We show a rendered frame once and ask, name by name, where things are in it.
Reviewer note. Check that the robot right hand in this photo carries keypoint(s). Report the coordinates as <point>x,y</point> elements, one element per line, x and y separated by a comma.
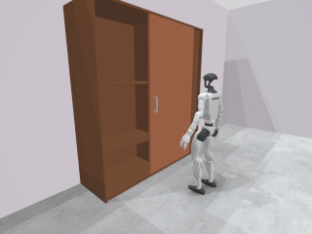
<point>217,128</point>

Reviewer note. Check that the right robot forearm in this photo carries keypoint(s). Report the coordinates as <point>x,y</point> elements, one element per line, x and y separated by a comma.
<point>218,118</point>

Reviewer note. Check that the humanoid robot head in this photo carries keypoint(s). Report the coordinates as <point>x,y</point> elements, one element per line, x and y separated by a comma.
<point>210,77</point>

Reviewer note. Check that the wardrobe door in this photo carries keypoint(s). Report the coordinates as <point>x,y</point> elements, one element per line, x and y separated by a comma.
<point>170,47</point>
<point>195,65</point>

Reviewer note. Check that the robot left hand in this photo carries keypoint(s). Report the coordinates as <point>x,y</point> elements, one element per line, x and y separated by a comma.
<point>185,139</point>

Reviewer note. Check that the left robot forearm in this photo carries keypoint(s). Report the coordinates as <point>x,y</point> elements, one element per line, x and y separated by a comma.
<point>194,124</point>

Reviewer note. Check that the robot left upper arm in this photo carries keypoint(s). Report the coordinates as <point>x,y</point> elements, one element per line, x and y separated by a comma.
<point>201,104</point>

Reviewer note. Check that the left robot shin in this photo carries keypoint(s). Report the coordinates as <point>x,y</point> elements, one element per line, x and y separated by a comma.
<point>197,172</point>

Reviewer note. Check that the robot right upper arm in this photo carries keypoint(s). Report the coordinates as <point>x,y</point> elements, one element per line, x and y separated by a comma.
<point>220,106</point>

